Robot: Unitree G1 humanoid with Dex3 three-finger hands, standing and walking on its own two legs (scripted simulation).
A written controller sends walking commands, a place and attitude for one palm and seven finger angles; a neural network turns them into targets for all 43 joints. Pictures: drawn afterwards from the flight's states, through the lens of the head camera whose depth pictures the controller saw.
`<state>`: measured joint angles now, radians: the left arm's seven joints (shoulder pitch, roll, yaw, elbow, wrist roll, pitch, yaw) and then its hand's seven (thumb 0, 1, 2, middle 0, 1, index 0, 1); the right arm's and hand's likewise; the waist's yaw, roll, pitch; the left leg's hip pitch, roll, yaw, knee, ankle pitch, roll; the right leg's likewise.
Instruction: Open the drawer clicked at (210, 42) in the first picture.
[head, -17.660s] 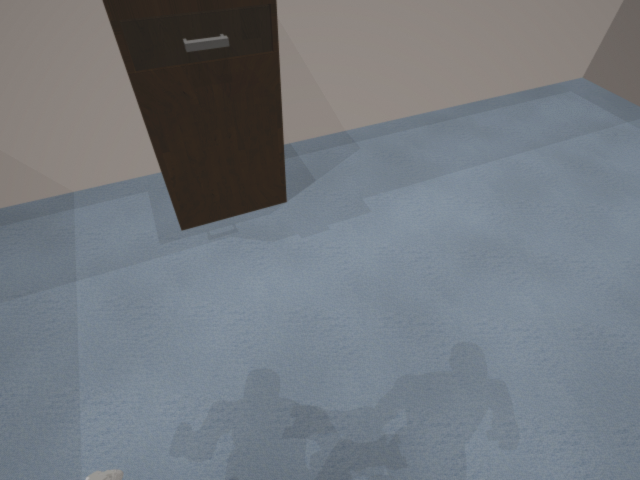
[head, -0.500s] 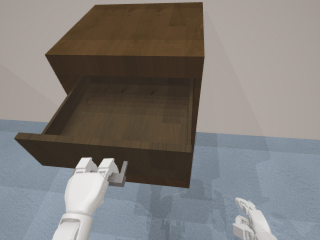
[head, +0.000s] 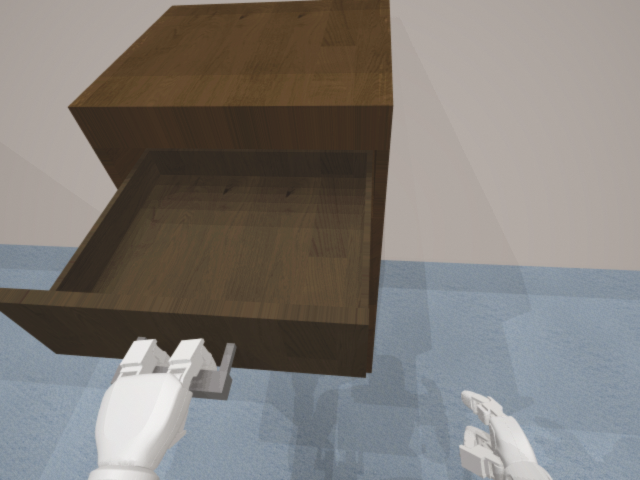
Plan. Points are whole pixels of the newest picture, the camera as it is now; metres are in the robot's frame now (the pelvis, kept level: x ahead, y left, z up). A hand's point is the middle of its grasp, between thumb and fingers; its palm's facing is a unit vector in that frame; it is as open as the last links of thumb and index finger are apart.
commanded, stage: open the thumb to release the handle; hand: left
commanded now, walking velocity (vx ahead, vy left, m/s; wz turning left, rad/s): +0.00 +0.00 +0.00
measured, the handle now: (178, 364) +0.24 +0.20 +0.04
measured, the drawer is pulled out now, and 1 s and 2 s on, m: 0.30 0.30 0.30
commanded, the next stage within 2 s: lift the hand off the handle in 0.58 s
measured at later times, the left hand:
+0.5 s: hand (169, 410) +0.20 +0.20 +0.02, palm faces +0.03 -0.15 -0.99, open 10.6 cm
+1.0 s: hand (166, 417) +0.19 +0.20 +0.02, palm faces +0.07 -0.15 -0.99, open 13.8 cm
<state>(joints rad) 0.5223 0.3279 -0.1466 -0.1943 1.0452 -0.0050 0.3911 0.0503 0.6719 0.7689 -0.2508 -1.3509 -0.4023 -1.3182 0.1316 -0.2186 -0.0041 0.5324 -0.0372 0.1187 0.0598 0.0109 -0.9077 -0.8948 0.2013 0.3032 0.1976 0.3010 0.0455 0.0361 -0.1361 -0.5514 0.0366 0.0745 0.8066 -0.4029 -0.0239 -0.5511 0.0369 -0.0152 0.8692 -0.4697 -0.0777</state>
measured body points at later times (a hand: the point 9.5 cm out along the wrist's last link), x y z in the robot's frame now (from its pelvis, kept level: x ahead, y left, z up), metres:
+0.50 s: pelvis +0.00 +0.00 +0.00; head +0.02 -0.04 +0.45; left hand +0.19 +0.20 +0.08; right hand +0.22 -0.20 -0.10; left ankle +0.00 +0.14 -0.70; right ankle -0.02 -0.07 -0.70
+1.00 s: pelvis -0.01 +0.01 +0.00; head +0.01 -0.03 +0.45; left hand +0.18 +0.20 +0.08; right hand +0.20 -0.20 -0.10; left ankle +0.00 +0.14 -0.70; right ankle -0.02 -0.07 -0.70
